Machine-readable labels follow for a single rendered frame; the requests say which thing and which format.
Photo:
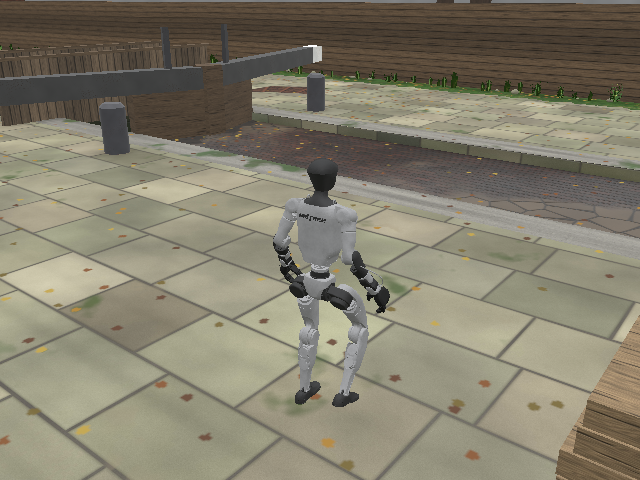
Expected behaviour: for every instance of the robot right hand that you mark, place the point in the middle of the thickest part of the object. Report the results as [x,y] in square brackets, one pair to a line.
[380,298]

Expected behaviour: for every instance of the humanoid robot head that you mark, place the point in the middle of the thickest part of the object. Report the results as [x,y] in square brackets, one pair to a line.
[322,173]

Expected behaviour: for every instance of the robot right thigh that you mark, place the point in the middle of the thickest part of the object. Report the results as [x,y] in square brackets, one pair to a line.
[349,301]

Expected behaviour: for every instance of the robot right forearm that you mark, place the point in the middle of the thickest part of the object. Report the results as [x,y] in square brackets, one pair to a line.
[363,275]

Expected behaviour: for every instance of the robot left hand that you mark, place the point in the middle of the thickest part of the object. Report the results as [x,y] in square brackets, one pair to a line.
[293,268]

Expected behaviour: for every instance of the left robot upper arm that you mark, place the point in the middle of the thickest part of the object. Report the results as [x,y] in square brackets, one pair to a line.
[287,221]

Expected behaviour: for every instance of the right robot upper arm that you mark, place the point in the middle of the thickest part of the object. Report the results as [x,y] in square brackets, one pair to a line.
[347,217]

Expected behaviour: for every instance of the robot left forearm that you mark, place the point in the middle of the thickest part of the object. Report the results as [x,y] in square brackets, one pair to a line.
[283,255]

